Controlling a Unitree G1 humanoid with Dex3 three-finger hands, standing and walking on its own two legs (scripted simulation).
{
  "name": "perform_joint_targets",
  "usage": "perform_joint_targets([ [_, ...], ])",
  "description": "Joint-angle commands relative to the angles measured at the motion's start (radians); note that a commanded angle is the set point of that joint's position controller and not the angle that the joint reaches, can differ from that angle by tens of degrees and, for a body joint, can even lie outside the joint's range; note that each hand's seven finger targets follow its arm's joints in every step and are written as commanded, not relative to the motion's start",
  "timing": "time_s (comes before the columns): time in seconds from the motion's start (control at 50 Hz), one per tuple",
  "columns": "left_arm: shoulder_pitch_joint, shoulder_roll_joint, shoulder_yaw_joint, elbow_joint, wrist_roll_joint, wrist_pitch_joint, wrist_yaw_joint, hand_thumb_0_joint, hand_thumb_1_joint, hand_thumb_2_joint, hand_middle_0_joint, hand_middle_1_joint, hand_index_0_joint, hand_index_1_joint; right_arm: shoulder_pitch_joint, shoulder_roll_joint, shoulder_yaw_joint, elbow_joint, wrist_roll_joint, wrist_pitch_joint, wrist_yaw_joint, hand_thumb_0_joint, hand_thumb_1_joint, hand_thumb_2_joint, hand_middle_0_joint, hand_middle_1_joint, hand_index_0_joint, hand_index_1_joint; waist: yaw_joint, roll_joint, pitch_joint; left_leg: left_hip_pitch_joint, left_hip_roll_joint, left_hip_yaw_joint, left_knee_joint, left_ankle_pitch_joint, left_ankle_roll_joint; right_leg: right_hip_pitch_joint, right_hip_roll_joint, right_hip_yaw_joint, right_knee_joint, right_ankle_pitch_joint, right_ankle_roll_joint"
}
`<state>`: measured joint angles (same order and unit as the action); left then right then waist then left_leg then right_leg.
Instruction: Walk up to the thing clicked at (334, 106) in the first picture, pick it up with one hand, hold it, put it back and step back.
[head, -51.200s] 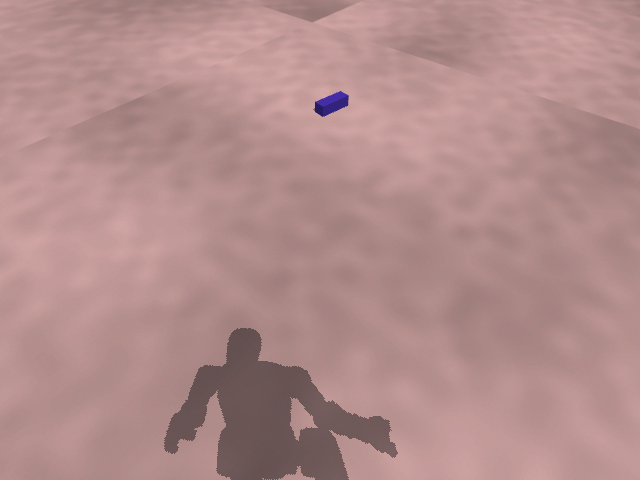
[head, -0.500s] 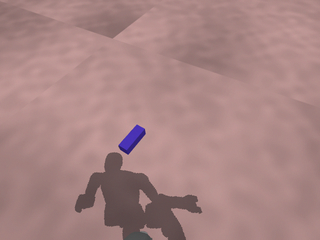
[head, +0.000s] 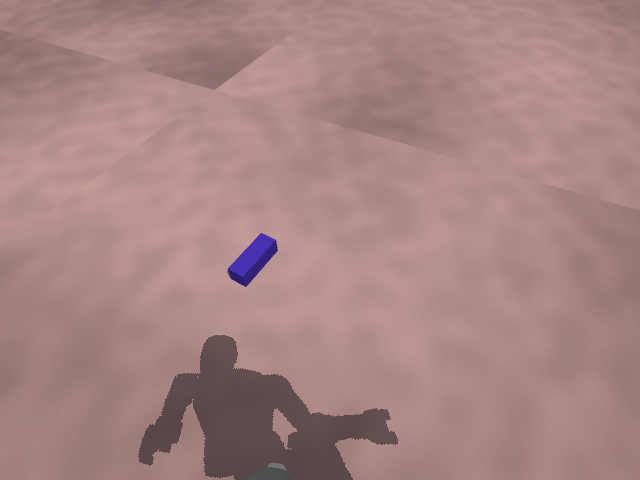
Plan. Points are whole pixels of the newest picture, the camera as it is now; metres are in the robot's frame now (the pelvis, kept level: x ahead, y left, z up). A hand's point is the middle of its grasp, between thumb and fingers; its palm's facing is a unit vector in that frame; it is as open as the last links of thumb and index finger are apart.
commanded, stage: step back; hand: left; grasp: from above
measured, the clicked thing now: (253, 259) +1.00 +0.33 -0.72
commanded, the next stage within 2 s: stand in 1.00 s
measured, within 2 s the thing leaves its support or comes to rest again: neither
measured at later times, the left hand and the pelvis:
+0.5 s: hand out of the picture +0.02 +0.29 -0.14, palm faces +0.08 -0.92 -0.38, open 7.4 cm; pelvis -0.01 +0.01 +0.01, yaw +5 degrees
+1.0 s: hand out of the picture +0.11 +0.29 -0.14, palm faces +0.11 -0.93 -0.36, open 7.4 cm; pelvis +0.03 +0.02 +0.01, yaw +6 degrees
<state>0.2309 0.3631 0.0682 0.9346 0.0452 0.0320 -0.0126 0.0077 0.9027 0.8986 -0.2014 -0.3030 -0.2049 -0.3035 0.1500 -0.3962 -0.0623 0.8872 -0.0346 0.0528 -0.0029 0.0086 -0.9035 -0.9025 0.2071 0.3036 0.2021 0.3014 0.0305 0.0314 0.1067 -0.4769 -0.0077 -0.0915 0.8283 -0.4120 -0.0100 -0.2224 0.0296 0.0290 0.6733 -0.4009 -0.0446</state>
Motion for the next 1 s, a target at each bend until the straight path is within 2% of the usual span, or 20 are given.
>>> perform_joint_targets([
  [0.0,-0.154,0.291,0.084,-0.115,0.005,-0.064,0.031,0.000,0.900,0.900,-0.200,-0.300,-0.200,-0.300,0.020,-0.192,-0.044,-0.034,0.019,-0.039,-0.011,0.000,-0.900,-0.900,0.200,0.300,0.200,0.300,-0.037,-0.113,0.019,-0.044,-0.053,-0.087,0.197,0.029,-0.001,-0.134,-0.258,0.288,-0.392,-0.212,-0.108],
  [0.14,0.004,0.299,0.090,-0.067,0.000,-0.077,0.015,0.000,0.900,0.900,-0.200,-0.300,-0.200,-0.300,-0.024,-0.186,-0.039,-0.019,-0.005,-0.071,0.016,0.000,-0.900,-0.900,0.200,0.300,0.200,0.300,0.057,-0.201,0.029,-0.043,-0.001,0.018,-0.101,-0.053,-0.015,0.070,-0.287,0.276,-0.411,-0.244,-0.131],
  [0.24,-0.051,0.282,0.059,-0.086,-0.011,-0.054,0.002,0.000,0.900,0.900,-0.200,-0.300,-0.200,-0.300,0.101,-0.170,-0.051,0.038,0.004,-0.096,0.018,0.000,-0.900,-0.900,0.200,0.300,0.200,0.300,-0.029,-0.167,-0.064,0.301,-0.027,0.127,-0.409,0.074,0.027,-0.039,-0.240,0.120,-0.252,0.014,-0.099],
  [0.26,-0.042,0.234,0.038,-0.090,-0.011,-0.052,0.001,0.000,0.900,0.900,-0.200,-0.300,-0.200,-0.300,0.145,-0.179,-0.063,0.053,0.000,-0.104,0.011,0.000,-0.900,-0.900,0.200,0.300,0.200,0.300,-0.055,-0.091,-0.103,0.451,-0.004,0.062,-0.475,0.072,0.042,-0.124,-0.193,0.055,-0.118,0.062,-0.069],
  [0.28,-0.056,0.169,0.017,-0.106,-0.022,-0.055,-0.002,0.000,0.900,0.900,-0.200,-0.300,-0.200,-0.300,0.183,-0.262,-0.085,0.055,-0.008,-0.107,0.006,0.000,-0.900,-0.900,0.200,0.300,0.200,0.300,-0.075,0.130,-0.118,0.552,0.194,-0.285,-0.547,-0.150,0.117,-0.345,-0.072,-0.041,0.073,-0.049,-0.001],
  [0.3,-0.119,0.220,0.035,-0.109,-0.023,-0.053,0.005,0.000,0.900,0.900,-0.200,-0.300,-0.200,-0.300,0.195,-0.344,-0.101,0.043,-0.010,-0.104,0.006,0.000,-0.900,-0.900,0.200,0.300,0.200,0.300,-0.106,0.135,-0.069,0.441,0.362,-0.507,-0.623,-0.388,0.243,-0.416,-0.045,-0.042,0.229,-0.181,0.010],
  [0.32,-0.130,0.266,0.046,-0.103,-0.018,-0.056,0.007,0.000,0.900,0.900,-0.200,-0.300,-0.200,-0.300,0.182,-0.332,-0.101,0.035,-0.002,-0.108,0.006,0.000,-0.900,-0.900,0.200,0.300,0.200,0.300,-0.100,0.045,-0.015,0.362,0.374,-0.498,-0.631,-0.346,0.275,-0.398,-0.072,0.059,0.291,-0.147,0.004],
  [0.36,-0.067,0.241,0.041,-0.077,-0.024,-0.064,0.003,0.000,0.900,0.900,-0.200,-0.300,-0.200,-0.300,0.123,-0.266,-0.079,0.016,-0.002,-0.114,0.000,0.000,-0.900,-0.900,0.200,0.300,0.200,0.300,-0.054,0.034,-0.008,0.388,0.298,-0.338,-0.575,-0.102,0.235,-0.400,-0.085,0.078,0.298,-0.085,0.004],
  [0.52,0.021,0.197,0.047,0.010,-0.026,-0.080,0.004,0.000,0.900,0.900,-0.200,-0.300,-0.200,-0.300,-0.022,-0.202,-0.043,-0.016,0.009,-0.082,0.005,0.000,-0.900,-0.900,0.200,0.300,0.200,0.300,0.014,0.103,-0.055,0.079,0.180,-0.034,-0.366,0.117,0.142,0.099,-0.019,-0.089,-0.148,0.154,0.034],
  [0.54,0.048,0.210,0.051,0.023,-0.021,-0.088,0.014,0.000,0.900,0.900,-0.200,-0.300,-0.200,-0.300,-0.006,-0.149,-0.023,-0.013,0.017,-0.074,0.003,0.000,-0.900,-0.900,0.200,0.300,0.200,0.300,0.034,0.026,-0.084,0.045,0.141,0.002,-0.251,0.123,0.102,0.182,-0.037,-0.029,-0.222,0.188,0.032],
  [0.56,0.048,0.276,0.065,0.015,-0.009,-0.099,0.024,0.000,0.900,0.900,-0.200,-0.300,-0.200,-0.300,0.024,-0.095,-0.004,-0.020,0.026,-0.073,0.000,0.000,-0.900,-0.900,0.200,0.300,0.200,0.300,0.023,-0.155,-0.107,-0.005,0.047,0.050,-0.071,0.074,0.051,0.196,-0.191,0.225,-0.311,0.189,-0.008],
  [0.58,0.002,0.339,0.068,-0.007,-0.013,-0.102,0.027,0.000,0.900,0.900,-0.200,-0.300,-0.200,-0.300,0.037,-0.100,-0.006,-0.014,0.027,-0.064,-0.010,0.000,-0.900,-0.900,0.200,0.300,0.200,0.300,0.014,-0.214,-0.125,0.007,-0.011,0.033,0.012,-0.166,0.021,0.081,-0.385,0.478,-0.397,0.073,-0.119],
  [0.6,-0.063,0.351,0.067,-0.026,-0.013,-0.100,0.026,0.000,0.900,0.900,-0.200,-0.300,-0.200,-0.300,0.049,-0.165,-0.029,0.021,0.023,-0.056,-0.018,0.000,-0.900,-0.900,0.200,0.300,0.200,0.300,0.003,-0.152,-0.091,0.094,0.011,-0.031,0.091,-0.212,0.016,-0.046,-0.423,0.511,-0.379,0.028,-0.191],
  [0.66,-0.132,0.286,0.050,-0.032,-0.017,-0.100,0.032,0.000,0.900,0.900,-0.200,-0.300,-0.200,-0.300,0.067,-0.163,-0.024,0.065,0.026,-0.057,-0.012,0.000,-0.900,-0.900,0.200,0.300,0.200,0.300,-0.022,-0.141,-0.057,0.081,0.039,-0.020,0.060,-0.114,0.020,-0.058,-0.322,0.302,-0.333,0.096,-0.133],
  [0.74,-0.138,0.271,0.044,-0.018,-0.022,-0.094,0.029,0.000,0.900,0.900,-0.200,-0.300,-0.200,-0.300,0.075,-0.147,-0.021,0.099,0.014,-0.066,-0.007,0.000,-0.900,-0.900,0.200,0.300,0.200,0.300,-0.020,-0.192,-0.128,0.179,0.035,0.074,-0.142,-0.051,0.010,-0.026,-0.281,0.187,-0.250,0.303,-0.108],
  [0.78,-0.180,0.259,0.037,-0.020,-0.031,-0.082,0.027,0.000,0.900,0.900,-0.200,-0.300,-0.200,-0.300,0.101,-0.140,-0.025,0.130,0.006,-0.073,-0.009,0.000,-0.900,-0.900,0.200,0.300,0.200,0.300,-0.052,-0.174,-0.134,0.293,0.021,0.103,-0.361,0.133,0.012,-0.072,-0.246,0.122,-0.188,0.312,-0.072],
  [0.8,-0.173,0.224,0.023,-0.023,-0.033,-0.079,0.026,0.000,0.900,0.900,-0.200,-0.300,-0.200,-0.300,0.073,-0.164,-0.035,0.131,-0.004,-0.077,-0.011,0.000,-0.900,-0.900,0.200,0.300,0.200,0.300,-0.049,-0.122,-0.147,0.348,0.063,0.035,-0.388,0.228,0.028,-0.113,-0.218,0.093,-0.150,0.343,-0.038],
  [0.82,-0.172,0.190,0.013,-0.019,-0.044,-0.075,0.025,0.000,0.900,0.900,-0.200,-0.300,-0.200,-0.300,0.021,-0.203,-0.035,0.116,-0.008,-0.083,-0.012,0.000,-0.900,-0.900,0.200,0.300,0.200,0.300,-0.025,-0.012,-0.160,0.283,0.170,-0.113,-0.434,0.240,0.066,-0.087,-0.149,0.042,-0.124,0.247,0.012],
  [0.84,-0.181,0.206,0.017,0.001,-0.051,-0.072,0.026,0.000,0.900,0.900,-0.200,-0.300,-0.200,-0.300,-0.059,-0.229,-0.032,0.107,0.006,-0.083,-0.006,0.000,-0.900,-0.900,0.200,0.300,0.200,0.300,0.001,0.024,-0.122,0.176,0.197,-0.123,-0.429,0.171,0.111,-0.029,-0.085,-0.010,-0.112,0.069,0.024],
  [0.98,-0.160,0.177,-0.010,0.083,-0.052,-0.077,0.022,0.000,0.900,0.900,-0.200,-0.300,-0.200,-0.300,-0.050,-0.179,-0.001,0.153,0.027,-0.096,-0.006,0.000,-0.900,-0.900,0.200,0.300,0.200,0.300,-0.018,-0.001,-0.206,0.307,0.144,-0.023,-0.422,0.505,0.046,0.131,-0.150,0.031,-0.176,0.470,0.005],
])
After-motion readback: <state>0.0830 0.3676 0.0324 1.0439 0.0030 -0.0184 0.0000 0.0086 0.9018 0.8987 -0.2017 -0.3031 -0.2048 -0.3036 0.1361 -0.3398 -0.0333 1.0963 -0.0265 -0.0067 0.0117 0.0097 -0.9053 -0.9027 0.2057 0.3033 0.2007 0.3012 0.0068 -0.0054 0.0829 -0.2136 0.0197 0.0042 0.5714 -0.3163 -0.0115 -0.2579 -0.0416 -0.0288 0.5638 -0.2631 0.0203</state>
